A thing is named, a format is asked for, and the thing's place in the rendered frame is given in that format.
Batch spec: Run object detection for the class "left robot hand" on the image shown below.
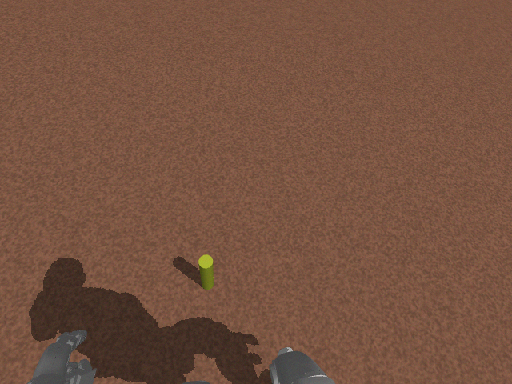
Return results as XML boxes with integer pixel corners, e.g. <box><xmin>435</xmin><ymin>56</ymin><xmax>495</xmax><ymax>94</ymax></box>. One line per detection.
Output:
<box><xmin>32</xmin><ymin>330</ymin><xmax>97</xmax><ymax>384</ymax></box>

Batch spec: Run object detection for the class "can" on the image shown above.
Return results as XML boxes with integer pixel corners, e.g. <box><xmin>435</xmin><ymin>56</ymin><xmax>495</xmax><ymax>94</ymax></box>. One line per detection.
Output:
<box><xmin>198</xmin><ymin>254</ymin><xmax>214</xmax><ymax>290</ymax></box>

